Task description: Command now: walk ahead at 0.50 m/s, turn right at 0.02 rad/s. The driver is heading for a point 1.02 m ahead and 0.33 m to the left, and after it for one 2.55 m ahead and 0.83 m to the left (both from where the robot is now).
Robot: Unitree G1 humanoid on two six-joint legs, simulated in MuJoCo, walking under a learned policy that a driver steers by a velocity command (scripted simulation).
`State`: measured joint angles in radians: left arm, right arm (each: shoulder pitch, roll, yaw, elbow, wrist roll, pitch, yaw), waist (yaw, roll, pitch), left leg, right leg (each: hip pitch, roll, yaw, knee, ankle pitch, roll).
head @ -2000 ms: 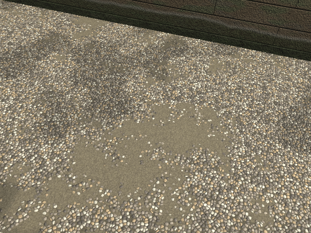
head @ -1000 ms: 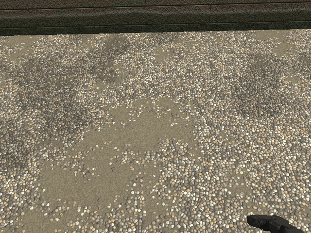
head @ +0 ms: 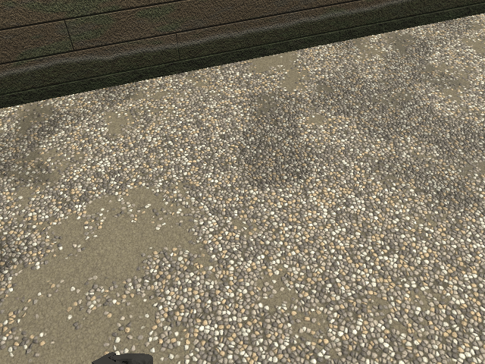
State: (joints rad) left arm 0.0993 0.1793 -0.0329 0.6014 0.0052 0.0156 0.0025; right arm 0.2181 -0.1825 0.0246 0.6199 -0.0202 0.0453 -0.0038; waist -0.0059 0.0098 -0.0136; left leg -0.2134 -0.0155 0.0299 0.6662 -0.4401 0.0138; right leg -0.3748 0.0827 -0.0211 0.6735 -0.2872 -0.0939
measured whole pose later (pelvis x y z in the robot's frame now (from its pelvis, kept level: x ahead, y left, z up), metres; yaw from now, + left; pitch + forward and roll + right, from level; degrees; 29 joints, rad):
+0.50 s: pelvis +0.02 +0.01 +0.00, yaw +8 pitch -1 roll -1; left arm 0.17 0.20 -0.02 0.60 0.03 0.01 0.02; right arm 0.16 -0.16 0.03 0.58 -0.01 0.09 -0.02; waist 0.02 -0.02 0.00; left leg -0.23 -0.05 -0.10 0.72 -0.47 0.02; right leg -0.33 0.03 -0.14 0.69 -0.35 -0.08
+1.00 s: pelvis +0.02 +0.02 +0.01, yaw +10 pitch +1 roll -1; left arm 0.17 0.19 0.00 0.66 0.02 0.04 0.02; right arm 0.13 -0.17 0.04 0.62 -0.01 0.09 -0.01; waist 0.00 -0.01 0.01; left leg -0.18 -0.09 -0.12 0.54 -0.36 0.05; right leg -0.28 -0.01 -0.14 0.53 -0.27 -0.05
